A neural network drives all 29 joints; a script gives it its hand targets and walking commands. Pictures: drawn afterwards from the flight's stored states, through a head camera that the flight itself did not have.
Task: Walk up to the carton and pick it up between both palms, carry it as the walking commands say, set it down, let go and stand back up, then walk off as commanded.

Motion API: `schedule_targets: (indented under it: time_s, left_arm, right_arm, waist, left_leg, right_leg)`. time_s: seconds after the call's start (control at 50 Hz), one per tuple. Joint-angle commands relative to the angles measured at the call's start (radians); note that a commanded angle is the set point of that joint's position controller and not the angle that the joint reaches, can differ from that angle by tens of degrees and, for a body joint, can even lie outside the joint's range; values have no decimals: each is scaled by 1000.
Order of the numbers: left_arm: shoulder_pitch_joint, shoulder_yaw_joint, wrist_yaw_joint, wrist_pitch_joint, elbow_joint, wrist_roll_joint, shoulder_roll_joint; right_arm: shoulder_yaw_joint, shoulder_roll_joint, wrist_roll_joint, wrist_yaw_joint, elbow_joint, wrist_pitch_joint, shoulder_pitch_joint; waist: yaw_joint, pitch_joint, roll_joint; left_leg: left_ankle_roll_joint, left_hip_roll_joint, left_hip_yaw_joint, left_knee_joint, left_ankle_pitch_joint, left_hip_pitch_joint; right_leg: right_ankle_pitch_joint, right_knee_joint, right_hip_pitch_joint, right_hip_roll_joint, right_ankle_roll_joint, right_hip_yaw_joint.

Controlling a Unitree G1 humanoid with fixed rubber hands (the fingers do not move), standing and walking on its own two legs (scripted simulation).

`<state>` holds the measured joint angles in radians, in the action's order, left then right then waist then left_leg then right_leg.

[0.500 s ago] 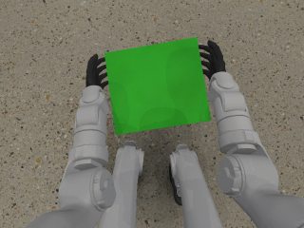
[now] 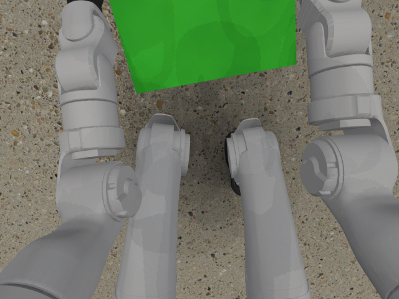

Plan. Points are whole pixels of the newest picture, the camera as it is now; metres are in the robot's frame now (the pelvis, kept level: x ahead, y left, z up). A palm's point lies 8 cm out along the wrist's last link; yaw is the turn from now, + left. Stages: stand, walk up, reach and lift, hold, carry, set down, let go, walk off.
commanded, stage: set down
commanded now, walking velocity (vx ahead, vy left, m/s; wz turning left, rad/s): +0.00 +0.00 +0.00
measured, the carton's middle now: (203, 8) +0.52 +0.02 -0.21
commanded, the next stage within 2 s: none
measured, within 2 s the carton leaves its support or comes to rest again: rests again in 1.52 s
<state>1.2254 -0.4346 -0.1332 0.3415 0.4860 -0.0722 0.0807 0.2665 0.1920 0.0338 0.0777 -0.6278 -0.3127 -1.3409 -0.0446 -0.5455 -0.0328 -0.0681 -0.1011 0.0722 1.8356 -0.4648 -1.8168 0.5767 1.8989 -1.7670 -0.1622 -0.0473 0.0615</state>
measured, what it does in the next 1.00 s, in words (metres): lowers itself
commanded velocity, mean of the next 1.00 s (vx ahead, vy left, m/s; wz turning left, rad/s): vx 0.00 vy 0.00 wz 0.00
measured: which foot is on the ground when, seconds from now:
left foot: down 0.00-1.00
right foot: down 0.00-1.00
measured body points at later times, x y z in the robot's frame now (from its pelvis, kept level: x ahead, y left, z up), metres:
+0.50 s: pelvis +0.00 +0.00 -0.06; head +0.36 +0.02 +0.18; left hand +0.54 +0.19 -0.22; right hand +0.59 -0.12 -0.20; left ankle +0.15 +0.13 -0.44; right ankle +0.12 -0.11 -0.44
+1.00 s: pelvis +0.02 +0.00 -0.11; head +0.40 +0.00 +0.13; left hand +0.57 +0.19 -0.28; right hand +0.61 -0.12 -0.27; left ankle +0.15 +0.13 -0.44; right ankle +0.12 -0.11 -0.44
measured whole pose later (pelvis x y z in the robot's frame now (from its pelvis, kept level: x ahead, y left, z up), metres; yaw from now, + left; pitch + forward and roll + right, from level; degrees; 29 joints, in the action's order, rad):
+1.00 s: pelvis +0.02 +0.00 -0.11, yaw -1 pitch +30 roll +2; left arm 1.42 -0.30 -0.17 0.24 0.88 0.12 0.24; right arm 0.06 0.32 -0.12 0.15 -0.96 -0.24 -1.52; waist -0.07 -0.52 -0.02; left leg -0.08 -0.08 0.04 2.19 -0.57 -2.14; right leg 0.67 2.26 -2.11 -0.18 -0.04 0.04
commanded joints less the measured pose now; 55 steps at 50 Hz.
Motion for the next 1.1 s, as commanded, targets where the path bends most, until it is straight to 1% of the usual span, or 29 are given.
schedule_targets:
  time_s: [0.0,0.02,0.04,0.06,0.08,0.12,0.18,0.2,0.24,0.26,0.32,0.38,0.44,0.5,0.52,0.56,0.58,0.6,0.62,0.66,0.72,0.8,0.88,0.92,0.98,1.0,1.04,1.06,1.08]
  left_arm:
    - [721,681,232,0,-120,195,-817]
    - [751,730,231,0,-243,222,-826]
    - [795,722,220,5,-324,244,-789]
    - [817,724,209,14,-324,247,-760]
    - [843,734,202,22,-323,260,-755]
    - [866,716,188,30,-268,255,-739]
    - [855,673,197,20,-140,240,-775]
    - [847,657,205,15,-79,231,-795]
    - [856,618,221,-2,-1,213,-826]
    - [852,597,230,-10,40,202,-843]
    - [880,553,251,-36,79,182,-848]
    - [909,539,267,-50,88,173,-831]
    - [951,558,267,-60,49,190,-811]
    - [987,578,257,-66,12,215,-786]
    - [987,583,250,-69,7,227,-791]
    - [987,590,245,-75,11,257,-806]
    - [978,594,244,-75,35,266,-812]
    - [962,591,246,-74,62,267,-820]
    - [963,595,248,-78,60,271,-816]
    - [964,589,249,-85,70,277,-811]
    - [967,569,253,-104,89,285,-784]
    - [926,540,256,-126,137,283,-761]
    - [888,529,253,-141,140,298,-758]
    - [875,529,252,-144,143,300,-753]
    - [879,531,253,-150,135,311,-740]
    - [867,529,254,-149,150,307,-738]
    - [884,532,256,-154,135,315,-732]
    - [888,533,256,-155,137,313,-727]
    - [895,533,258,-156,144,316,-721]
  right_arm:
    - [-578,-986,-171,-183,129,-18,-551]
    - [-612,-985,-208,-171,239,-19,-575]
    - [-631,-952,-235,-157,312,-25,-641]
    - [-648,-916,-251,-150,315,-28,-683]
    - [-646,-899,-259,-148,322,-33,-695]
    - [-633,-896,-255,-141,274,-38,-720]
    - [-590,-907,-238,-148,156,-26,-740]
    - [-558,-914,-224,-156,91,-19,-732]
    - [-496,-917,-195,-174,-8,-3,-731]
    - [-474,-917,-183,-182,-42,6,-734]
    - [-417,-946,-147,-204,-144,19,-713]
    - [-384,-957,-128,-220,-182,25,-706]
    - [-405,-964,-146,-224,-147,31,-743]
    - [-447,-964,-180,-220,-103,32,-784]
    - [-463,-956,-194,-218,-79,36,-809]
    - [-483,-943,-210,-209,-41,44,-844]
    - [-484,-925,-210,-204,-40,48,-854]
    - [-484,-919,-210,-201,-49,52,-845]
    - [-485,-917,-207,-200,-52,54,-836]
    - [-488,-905,-207,-198,-69,62,-828]
    - [-483,-893,-202,-194,-104,76,-812]
    - [-487,-892,-213,-194,-135,95,-785]
    - [-522,-899,-247,-185,-81,109,-793]
    - [-532,-904,-258,-179,-77,112,-784]
    - [-538,-895,-264,-171,-61,117,-788]
    - [-540,-894,-264,-168,-79,117,-778]
    - [-536,-881,-264,-163,-67,121,-789]
    - [-536,-880,-266,-160,-73,123,-793]
    - [-532,-869,-258,-158,-86,123,-790]
  waist:
    - [-34,2557,-10]
    - [-14,2609,10]
    - [-33,2643,6]
    - [-56,2630,18]
    - [-46,2610,21]
    - [-58,2479,8]
    - [-58,2318,-11]
    - [-49,2239,-11]
    - [-32,2129,-5]
    - [-32,2088,-4]
    - [-26,2009,-10]
    - [-24,2001,1]
    - [-33,2080,5]
    - [-53,2145,5]
    - [-54,2166,8]
    - [-45,2176,-10]
    - [-32,2150,-11]
    - [-28,2122,-11]
    - [-22,2112,-20]
    - [-33,2054,-28]
    - [-26,1960,-54]
    - [-53,1884,-68]
    - [-84,1945,-91]
    - [-96,1943,-93]
    - [-94,1935,-101]
    - [-101,1916,-96]
    - [-93,1910,-97]
    - [-97,1901,-92]
    - [-86,1880,-96]
  left_leg:
    - [23,-29,-172,-83,297,828]
    - [17,-31,-181,-33,479,894]
    - [21,-38,-172,-26,526,921]
    - [22,-37,-172,-24,501,926]
    - [25,-35,-169,-28,467,919]
    - [33,-32,-167,-40,380,845]
    - [44,-25,-160,-44,293,732]
    - [46,-22,-157,-45,260,684]
    - [46,-20,-148,-41,208,622]
    - [46,-18,-149,-36,194,596]
    - [46,-15,-155,-7,178,532]
    - [41,-16,-165,23,198,519]
    - [38,-17,-172,54,258,553]
    - [37,-18,-178,83,308,581]
    - [38,-19,-178,91,322,598]
    - [40,-20,-177,113,351,590]
    - [40,-20,-175,121,348,568]
    - [39,-19,-174,130,350,550]
    - [38,-19,-174,141,359,538]
    - [38,-18,-171,155,361,496]
    - [40,-16,-164,178,365,447]
    - [43,-12,-167,209,393,412]
    - [48,-11,-173,233,455,426]
    - [48,-10,-175,238,464,413]
    - [49,-8,-174,246,463,392]
    - [47,-6,-176,247,453,373]
    - [47,-5,-175,251,444,361]
    - [46,-4,-178,252,438,351]
    - [46,-4,-177,253,426,342]
  right_leg:
    - [-289,-178,613,-15,10,-124]
    - [-445,-153,667,-20,12,-125]
    - [-475,-138,680,-21,10,-120]
    - [-440,-122,663,-18,15,-116]
    - [-406,-122,644,-19,18,-120]
    - [-323,-125,586,-4,15,-111]
    - [-252,-125,490,5,22,-109]
    - [-225,-126,441,7,26,-111]
    - [-178,-117,356,6,33,-120]
    - [-164,-113,326,7,35,-122]
    - [-153,-91,270,6,36,-125]
    - [-175,-66,259,3,36,-125]
    - [-227,-36,289,3,33,-125]
    - [-262,-8,308,5,30,-124]
    - [-268,1,312,5,29,-125]
    - [-291,15,319,5,28,-125]
    - [-295,20,315,6,30,-126]
    - [-302,26,310,6,31,-126]
    - [-314,33,309,6,29,-126]
    - [-318,49,297,8,31,-121]
    - [-328,70,269,10,31,-122]
    - [-359,95,255,10,30,-115]
    - [-430,115,308,8,29,-108]
    - [-447,122,318,9,29,-103]
    - [-463,129,330,10,29,-98]
    - [-463,128,336,12,31,-92]
    - [-461,130,341,14,32,-88]
    - [-462,131,345,15,33,-86]
    - [-450,130,338,17,32,-87]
